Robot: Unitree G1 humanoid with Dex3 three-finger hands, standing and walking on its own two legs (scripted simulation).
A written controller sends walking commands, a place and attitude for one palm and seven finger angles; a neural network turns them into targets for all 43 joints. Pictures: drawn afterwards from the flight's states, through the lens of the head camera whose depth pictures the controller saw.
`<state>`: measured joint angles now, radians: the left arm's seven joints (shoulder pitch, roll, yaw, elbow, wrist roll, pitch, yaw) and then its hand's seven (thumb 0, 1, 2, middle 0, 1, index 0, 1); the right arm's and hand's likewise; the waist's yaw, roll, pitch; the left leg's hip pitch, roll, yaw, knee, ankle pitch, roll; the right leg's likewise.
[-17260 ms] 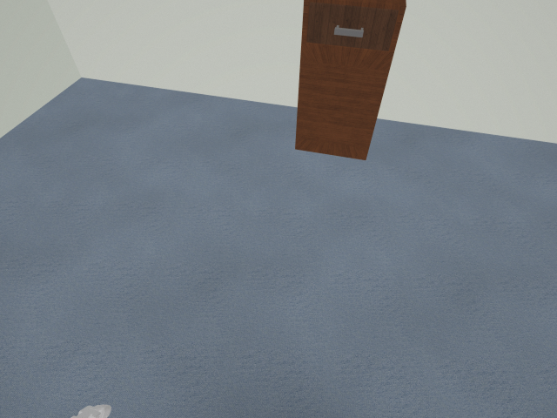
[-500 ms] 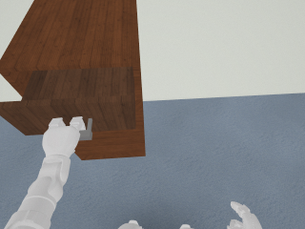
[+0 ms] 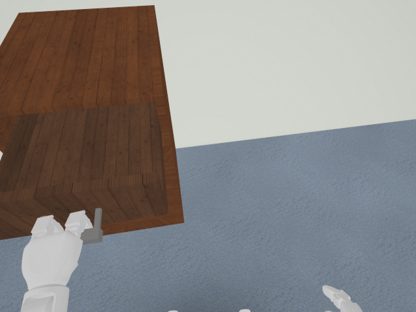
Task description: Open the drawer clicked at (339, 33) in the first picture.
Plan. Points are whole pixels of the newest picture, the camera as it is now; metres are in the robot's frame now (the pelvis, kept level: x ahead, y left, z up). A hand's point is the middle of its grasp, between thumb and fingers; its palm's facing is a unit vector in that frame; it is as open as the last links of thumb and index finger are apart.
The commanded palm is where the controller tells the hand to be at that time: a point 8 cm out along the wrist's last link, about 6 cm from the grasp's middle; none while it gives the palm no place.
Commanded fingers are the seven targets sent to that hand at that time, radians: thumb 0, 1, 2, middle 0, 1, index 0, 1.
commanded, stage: pull the drawer open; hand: left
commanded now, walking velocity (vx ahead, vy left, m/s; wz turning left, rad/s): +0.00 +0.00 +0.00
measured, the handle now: (69, 228) +0.28 +0.28 -0.02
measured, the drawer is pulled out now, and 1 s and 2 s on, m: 0.21 0.30 0.30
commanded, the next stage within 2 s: open the thumb to release the handle in 0.86 s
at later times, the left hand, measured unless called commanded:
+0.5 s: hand out of the picture +0.13 +0.26 -0.04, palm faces -0.08 -0.10 -0.99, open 5.8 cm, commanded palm +0.09 +0.26 +0.01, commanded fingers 0.00 0.90 0.90 -0.40 -1.35 -0.40 -1.35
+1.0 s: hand out of the picture +0.13 +0.26 -0.04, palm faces -0.07 -0.06 -1.00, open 5.9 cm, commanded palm +0.12 +0.26 +0.01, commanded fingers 0.00 0.69 0.81 -0.38 -1.33 -0.38 -1.33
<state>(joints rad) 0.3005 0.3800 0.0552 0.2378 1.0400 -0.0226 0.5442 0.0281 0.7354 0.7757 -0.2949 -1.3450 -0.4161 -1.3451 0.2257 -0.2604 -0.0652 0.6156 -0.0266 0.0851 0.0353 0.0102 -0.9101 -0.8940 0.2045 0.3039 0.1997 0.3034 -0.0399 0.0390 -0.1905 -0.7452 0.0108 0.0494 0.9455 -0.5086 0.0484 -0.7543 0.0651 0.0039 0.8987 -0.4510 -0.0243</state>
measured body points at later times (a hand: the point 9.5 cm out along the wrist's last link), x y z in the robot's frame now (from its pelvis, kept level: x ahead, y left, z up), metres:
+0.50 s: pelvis +0.00 -0.01 -0.01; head +0.05 -0.01 +0.44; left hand +0.13 +0.26 +0.02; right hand +0.22 -0.21 -0.10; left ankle -0.04 +0.08 -0.69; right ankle -0.02 -0.11 -0.69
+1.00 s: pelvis -0.01 -0.02 -0.02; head +0.05 -0.03 +0.43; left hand +0.13 +0.26 +0.02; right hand +0.19 -0.24 -0.12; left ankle -0.04 +0.08 -0.69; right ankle -0.02 -0.11 -0.69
